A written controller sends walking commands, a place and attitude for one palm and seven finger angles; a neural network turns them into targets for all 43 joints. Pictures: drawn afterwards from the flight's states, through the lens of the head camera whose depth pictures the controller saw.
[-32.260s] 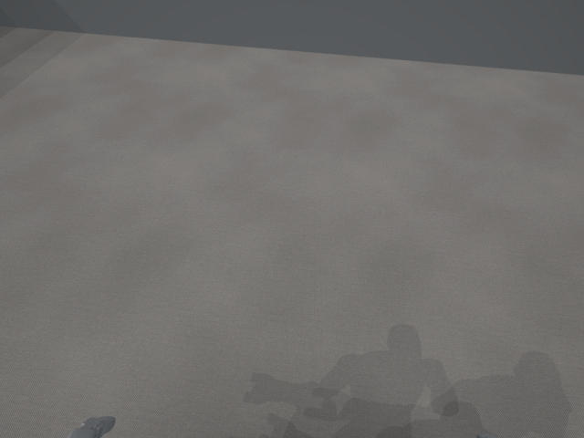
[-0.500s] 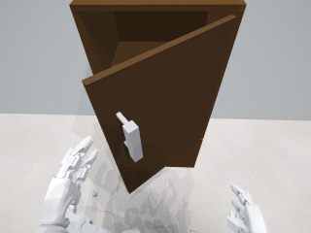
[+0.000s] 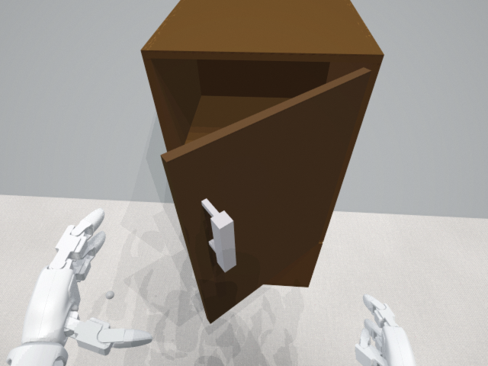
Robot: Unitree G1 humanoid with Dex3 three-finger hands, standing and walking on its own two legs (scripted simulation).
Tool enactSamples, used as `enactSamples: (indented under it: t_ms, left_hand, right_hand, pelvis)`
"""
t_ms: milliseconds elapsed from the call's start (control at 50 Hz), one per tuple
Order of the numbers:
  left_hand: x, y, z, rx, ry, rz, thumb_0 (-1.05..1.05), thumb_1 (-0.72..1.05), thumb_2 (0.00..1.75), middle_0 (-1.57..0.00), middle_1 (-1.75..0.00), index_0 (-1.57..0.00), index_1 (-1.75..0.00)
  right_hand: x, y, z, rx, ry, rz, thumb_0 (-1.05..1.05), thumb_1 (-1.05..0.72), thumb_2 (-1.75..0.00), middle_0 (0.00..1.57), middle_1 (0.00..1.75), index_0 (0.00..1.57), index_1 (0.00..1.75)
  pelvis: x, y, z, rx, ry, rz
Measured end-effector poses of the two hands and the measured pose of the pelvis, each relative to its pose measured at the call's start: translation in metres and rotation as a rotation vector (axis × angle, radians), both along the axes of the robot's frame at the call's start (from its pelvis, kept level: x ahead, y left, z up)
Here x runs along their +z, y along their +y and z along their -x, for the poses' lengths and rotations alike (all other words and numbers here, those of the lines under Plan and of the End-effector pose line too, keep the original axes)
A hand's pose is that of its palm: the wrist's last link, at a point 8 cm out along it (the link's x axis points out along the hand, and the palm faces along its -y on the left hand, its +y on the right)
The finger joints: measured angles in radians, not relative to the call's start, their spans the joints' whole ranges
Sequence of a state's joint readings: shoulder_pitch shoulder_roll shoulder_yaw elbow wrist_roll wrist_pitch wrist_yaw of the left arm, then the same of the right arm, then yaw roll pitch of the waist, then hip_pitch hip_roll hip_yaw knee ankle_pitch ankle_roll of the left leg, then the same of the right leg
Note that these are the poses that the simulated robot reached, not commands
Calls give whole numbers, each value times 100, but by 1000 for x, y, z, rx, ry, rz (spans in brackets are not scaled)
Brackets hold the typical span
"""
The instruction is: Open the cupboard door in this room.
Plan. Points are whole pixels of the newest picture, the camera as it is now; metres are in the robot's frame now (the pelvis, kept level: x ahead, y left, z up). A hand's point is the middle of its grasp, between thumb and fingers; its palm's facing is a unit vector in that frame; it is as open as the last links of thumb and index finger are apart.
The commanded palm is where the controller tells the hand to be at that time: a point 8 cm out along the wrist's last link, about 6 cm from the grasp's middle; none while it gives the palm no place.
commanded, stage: draw the hand back to the body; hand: left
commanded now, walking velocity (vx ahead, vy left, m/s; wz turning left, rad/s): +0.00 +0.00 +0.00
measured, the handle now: (217, 235) +0.32 +0.09 +0.06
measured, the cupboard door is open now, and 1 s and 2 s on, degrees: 41 41 41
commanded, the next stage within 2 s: step back with the hand held close in 0.94 s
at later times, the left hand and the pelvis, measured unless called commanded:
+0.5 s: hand (48, 248) +0.20 +0.26 +0.17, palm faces +0.41 -0.82 -0.39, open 9.8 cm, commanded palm +0.15 +0.30 +0.19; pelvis +0.01 +0.01 +0.03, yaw -1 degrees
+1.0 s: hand (49, 248) +0.20 +0.25 +0.18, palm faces +0.44 -0.81 -0.39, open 7.4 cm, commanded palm +0.15 +0.29 +0.20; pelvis +0.00 +0.00 +0.03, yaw -1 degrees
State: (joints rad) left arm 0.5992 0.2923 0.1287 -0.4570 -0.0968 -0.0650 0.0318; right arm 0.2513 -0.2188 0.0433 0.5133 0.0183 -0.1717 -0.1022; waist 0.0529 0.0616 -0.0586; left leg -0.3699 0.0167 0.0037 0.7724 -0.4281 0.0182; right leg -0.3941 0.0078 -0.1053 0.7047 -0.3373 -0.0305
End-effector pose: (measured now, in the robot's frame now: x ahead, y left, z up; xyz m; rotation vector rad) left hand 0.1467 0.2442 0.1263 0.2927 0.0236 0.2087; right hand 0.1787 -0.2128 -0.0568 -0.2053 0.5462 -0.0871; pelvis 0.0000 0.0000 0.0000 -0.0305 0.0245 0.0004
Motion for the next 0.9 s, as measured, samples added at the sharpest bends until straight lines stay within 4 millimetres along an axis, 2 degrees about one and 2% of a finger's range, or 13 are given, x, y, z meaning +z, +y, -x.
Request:
enactSamples:
  t_ms: [160, 340, 620, 740, 900]
  left_hand:
    - [20, 19, -2, 89, -14, -74, -1, -9, 48, -17, -30, -17, -31]
    - [46, 40, -9, 137, -82, -132, 0, 21, 61, -18, -30, -19, -31]
    - [81, 63, -14, 217, -198, -200, 1, 69, 82, -20, -30, -20, -31]
    - [76, 57, -14, 215, -182, -179, 1, 82, 87, -20, -30, -21, -31]
    - [70, 48, -10, 202, -161, -171, 1, 88, 89, -21, -30, -21, -31]
  right_hand:
    - [7, 10, -1, 17, 45, 10, 1, -90, -90, 20, 30, 21, 30]
    - [12, 17, -9, 36, 65, 5, 1, -90, -90, 20, 30, 21, 30]
    - [15, 9, -14, 34, 90, 8, 1, -90, -90, 20, 30, 21, 30]
    - [12, 1, -8, 20, 110, 3, 1, -90, -90, 20, 30, 21, 30]
    - [10, -8, 1, 1, 119, 8, 1, -90, -90, 20, 30, 21, 30]
  pelvis:
    - [16, 9, -7, -6, -54, -8]
    - [25, 14, -12, -15, -89, -14]
    - [30, 10, -13, -20, -111, -15]
    - [30, 7, -10, -23, -113, -17]
    - [30, -1, -7, -24, -121, -17]
